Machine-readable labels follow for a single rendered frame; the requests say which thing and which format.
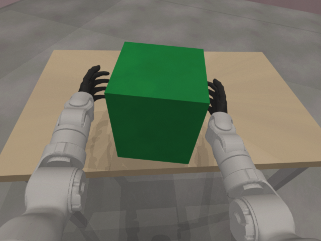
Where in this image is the table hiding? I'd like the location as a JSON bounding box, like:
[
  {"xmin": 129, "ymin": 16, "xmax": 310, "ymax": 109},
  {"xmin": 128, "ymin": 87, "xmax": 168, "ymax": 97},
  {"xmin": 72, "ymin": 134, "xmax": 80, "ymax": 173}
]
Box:
[{"xmin": 0, "ymin": 50, "xmax": 321, "ymax": 228}]

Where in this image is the right robot upper arm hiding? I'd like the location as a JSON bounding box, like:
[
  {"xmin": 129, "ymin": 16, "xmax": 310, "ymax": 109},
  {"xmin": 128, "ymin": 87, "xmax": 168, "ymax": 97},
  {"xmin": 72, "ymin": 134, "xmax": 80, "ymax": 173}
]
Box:
[{"xmin": 229, "ymin": 193, "xmax": 321, "ymax": 241}]

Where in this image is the robot right forearm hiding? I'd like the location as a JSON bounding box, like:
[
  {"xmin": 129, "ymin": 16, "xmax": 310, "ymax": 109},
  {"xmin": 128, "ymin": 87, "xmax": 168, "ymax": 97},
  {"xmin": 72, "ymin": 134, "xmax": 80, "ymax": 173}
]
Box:
[{"xmin": 205, "ymin": 112, "xmax": 295, "ymax": 230}]

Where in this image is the left robot hand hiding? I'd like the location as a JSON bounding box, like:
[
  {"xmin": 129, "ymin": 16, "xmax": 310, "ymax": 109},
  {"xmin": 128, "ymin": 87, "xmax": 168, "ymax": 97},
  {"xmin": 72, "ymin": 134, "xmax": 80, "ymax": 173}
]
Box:
[{"xmin": 78, "ymin": 65, "xmax": 110, "ymax": 102}]

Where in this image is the left robot upper arm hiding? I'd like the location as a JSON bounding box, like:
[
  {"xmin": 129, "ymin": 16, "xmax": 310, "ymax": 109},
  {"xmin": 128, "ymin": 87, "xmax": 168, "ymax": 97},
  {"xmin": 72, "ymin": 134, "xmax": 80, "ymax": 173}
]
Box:
[{"xmin": 0, "ymin": 167, "xmax": 87, "ymax": 241}]

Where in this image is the carton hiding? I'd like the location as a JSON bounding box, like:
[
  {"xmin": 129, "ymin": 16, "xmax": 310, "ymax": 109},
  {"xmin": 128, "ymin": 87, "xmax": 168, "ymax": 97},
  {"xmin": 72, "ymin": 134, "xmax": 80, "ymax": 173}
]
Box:
[{"xmin": 104, "ymin": 42, "xmax": 210, "ymax": 164}]

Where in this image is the right robot hand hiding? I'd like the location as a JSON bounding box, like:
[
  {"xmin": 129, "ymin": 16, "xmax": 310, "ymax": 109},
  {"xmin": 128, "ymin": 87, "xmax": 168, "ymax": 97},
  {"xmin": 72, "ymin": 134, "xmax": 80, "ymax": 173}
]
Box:
[{"xmin": 208, "ymin": 79, "xmax": 227, "ymax": 115}]

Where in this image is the robot left forearm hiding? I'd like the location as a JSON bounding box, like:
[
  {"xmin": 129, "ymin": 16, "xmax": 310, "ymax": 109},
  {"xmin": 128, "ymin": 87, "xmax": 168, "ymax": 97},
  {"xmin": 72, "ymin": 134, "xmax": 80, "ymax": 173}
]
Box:
[{"xmin": 25, "ymin": 92, "xmax": 94, "ymax": 209}]

